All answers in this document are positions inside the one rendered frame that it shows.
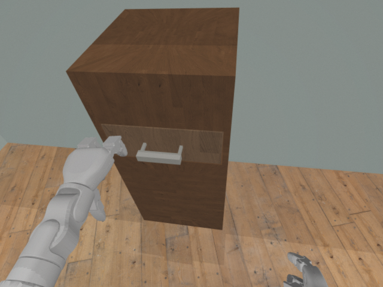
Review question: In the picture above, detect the cabinet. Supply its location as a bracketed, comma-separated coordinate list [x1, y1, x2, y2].
[66, 8, 239, 230]

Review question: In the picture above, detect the left robot forearm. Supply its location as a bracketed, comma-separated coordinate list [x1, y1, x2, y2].
[0, 182, 95, 287]

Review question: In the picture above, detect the drawer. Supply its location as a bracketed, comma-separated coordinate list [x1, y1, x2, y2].
[101, 124, 224, 164]

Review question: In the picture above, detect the left robot hand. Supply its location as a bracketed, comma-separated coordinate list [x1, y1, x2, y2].
[63, 136, 127, 221]

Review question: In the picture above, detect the handle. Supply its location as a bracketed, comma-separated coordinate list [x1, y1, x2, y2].
[136, 143, 183, 165]

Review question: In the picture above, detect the right robot hand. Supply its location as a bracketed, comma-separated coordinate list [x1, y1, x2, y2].
[283, 252, 328, 287]

